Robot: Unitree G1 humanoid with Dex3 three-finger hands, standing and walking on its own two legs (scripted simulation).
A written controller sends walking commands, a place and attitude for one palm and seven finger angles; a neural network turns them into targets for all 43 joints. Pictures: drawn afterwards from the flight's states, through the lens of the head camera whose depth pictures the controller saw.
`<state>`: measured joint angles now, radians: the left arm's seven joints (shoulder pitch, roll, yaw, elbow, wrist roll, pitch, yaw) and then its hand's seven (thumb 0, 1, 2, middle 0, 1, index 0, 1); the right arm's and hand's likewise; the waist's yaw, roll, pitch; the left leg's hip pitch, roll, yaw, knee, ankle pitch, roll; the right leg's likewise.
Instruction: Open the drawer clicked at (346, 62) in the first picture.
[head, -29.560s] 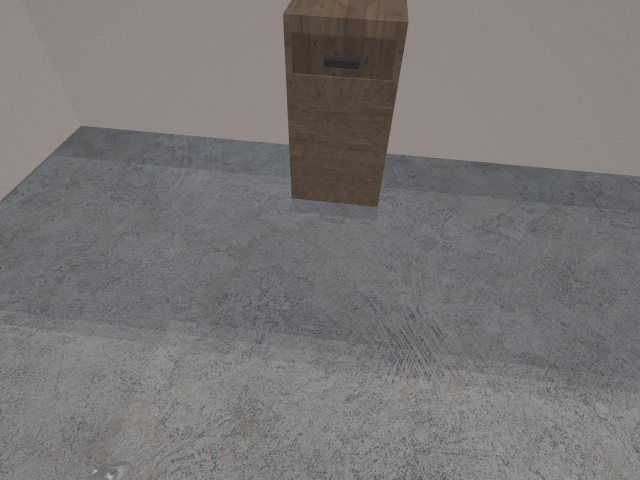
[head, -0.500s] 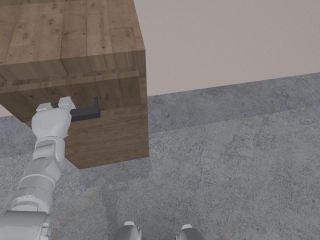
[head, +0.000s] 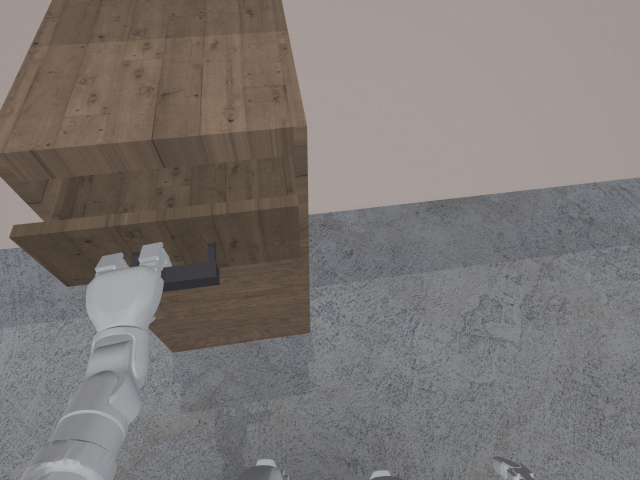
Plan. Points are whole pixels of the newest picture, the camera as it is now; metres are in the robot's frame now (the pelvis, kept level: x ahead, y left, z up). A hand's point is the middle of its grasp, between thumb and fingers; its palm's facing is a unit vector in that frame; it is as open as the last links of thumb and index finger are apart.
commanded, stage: pull the drawer open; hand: left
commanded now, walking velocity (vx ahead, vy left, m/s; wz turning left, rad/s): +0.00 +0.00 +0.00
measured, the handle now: (173, 265) +0.40 +0.22 -0.02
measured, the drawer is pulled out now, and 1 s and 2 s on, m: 0.09 0.21 0.30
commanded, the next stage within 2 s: none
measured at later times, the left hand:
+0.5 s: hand (139, 358) +0.28 +0.25 -0.05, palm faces -0.03 -0.04 -1.00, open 5.9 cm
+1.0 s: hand (136, 396) +0.23 +0.24 -0.05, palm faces -0.03 -0.08 -1.00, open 6.0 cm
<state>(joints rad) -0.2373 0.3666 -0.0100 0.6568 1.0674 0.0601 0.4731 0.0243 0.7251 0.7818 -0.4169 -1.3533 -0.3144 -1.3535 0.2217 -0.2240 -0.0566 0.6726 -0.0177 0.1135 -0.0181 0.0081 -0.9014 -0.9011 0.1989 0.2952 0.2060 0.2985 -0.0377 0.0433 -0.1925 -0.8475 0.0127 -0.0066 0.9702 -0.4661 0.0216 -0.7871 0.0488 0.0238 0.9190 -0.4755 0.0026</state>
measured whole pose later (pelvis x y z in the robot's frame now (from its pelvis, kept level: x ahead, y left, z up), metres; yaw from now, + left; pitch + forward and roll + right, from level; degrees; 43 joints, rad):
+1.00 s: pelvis +0.00 -0.02 +0.00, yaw +0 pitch +16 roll -1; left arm 0.22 0.31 -0.03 0.28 1.07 0.06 0.54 0.03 0.74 0.80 -0.42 -1.35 -0.31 -1.35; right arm 0.16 -0.23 -0.05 0.63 -0.03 0.08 -0.02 0.01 -0.90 -0.90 0.20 0.30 0.20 0.30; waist 0.00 0.03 -0.19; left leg -0.80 0.01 -0.01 1.00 -0.48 0.00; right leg -0.75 0.05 0.02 0.99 -0.51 -0.02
